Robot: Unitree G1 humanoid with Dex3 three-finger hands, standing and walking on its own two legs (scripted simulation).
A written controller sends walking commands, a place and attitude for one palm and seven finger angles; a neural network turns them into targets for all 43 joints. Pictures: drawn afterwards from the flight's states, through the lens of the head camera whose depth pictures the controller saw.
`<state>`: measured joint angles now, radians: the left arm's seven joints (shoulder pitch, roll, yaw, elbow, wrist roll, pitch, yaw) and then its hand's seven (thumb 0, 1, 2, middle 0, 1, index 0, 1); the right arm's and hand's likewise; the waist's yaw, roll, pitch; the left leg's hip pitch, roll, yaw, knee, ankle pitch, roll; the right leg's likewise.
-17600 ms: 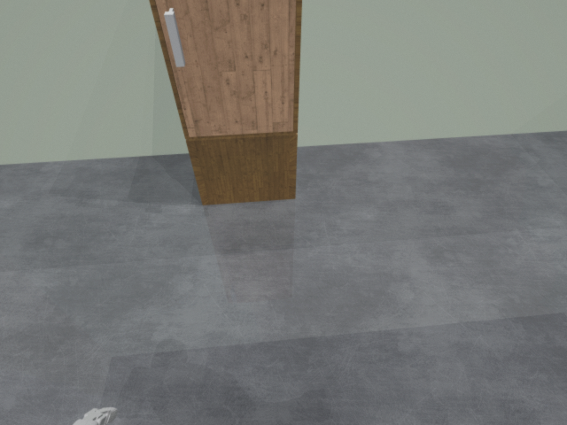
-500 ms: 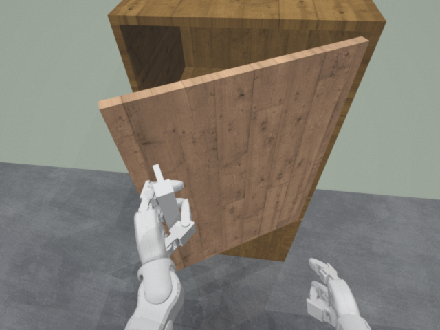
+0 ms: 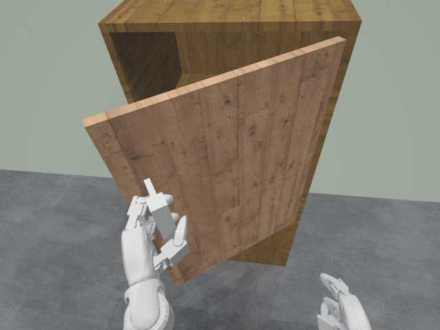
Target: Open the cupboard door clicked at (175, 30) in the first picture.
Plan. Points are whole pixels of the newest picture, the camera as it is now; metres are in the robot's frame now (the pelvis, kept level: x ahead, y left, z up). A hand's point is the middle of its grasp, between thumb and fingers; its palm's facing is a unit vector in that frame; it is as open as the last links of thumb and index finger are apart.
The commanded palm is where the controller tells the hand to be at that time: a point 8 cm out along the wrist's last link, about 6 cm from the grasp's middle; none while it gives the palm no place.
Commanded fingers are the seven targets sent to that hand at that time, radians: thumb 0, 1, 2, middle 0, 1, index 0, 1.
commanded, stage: open thumb and fingers to let go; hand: left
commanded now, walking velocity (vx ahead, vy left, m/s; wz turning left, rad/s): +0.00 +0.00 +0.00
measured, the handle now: (162, 217) +0.29 +0.12 +0.08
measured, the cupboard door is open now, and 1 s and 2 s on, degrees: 36 39 39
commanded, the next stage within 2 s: slide the hand sideways off the handle in 0.62 s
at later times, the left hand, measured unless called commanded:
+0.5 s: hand (170, 240) +0.24 +0.10 +0.09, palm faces +0.27 -0.96 -0.02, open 14.5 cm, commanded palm +0.20 +0.12 +0.08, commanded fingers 0.00 -0.50 0.30 -0.18 -0.50 -0.18 -0.50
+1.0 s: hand (170, 270) +0.20 +0.09 +0.09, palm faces -0.17 -0.99 +0.00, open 16.4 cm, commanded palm +0.18 +0.12 +0.08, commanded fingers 0.00 -0.50 0.30 -0.15 -0.30 -0.15 -0.30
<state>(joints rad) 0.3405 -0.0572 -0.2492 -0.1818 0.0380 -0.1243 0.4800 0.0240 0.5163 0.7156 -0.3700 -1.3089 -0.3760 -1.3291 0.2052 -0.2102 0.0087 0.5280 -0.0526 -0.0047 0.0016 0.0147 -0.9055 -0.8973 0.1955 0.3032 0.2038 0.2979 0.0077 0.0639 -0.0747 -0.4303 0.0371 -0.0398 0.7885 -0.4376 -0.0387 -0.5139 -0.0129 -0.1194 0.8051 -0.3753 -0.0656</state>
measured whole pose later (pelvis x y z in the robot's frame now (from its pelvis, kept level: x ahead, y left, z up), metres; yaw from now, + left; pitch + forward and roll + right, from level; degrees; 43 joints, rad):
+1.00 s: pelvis -0.02 +0.05 -0.01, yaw +0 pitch +4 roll +0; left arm 0.36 0.06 -0.32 -0.26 -0.02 -0.16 0.05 -0.01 -0.50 0.30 -0.14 -0.34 -0.12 -0.35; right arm 0.26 -0.23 0.03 0.45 0.00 -0.11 0.00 0.01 -0.90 -0.90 0.20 0.30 0.20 0.30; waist 0.02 0.06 -0.04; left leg -0.50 -0.01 -0.01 0.89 -0.46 0.01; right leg -0.57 -0.06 -0.08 0.86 -0.36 0.00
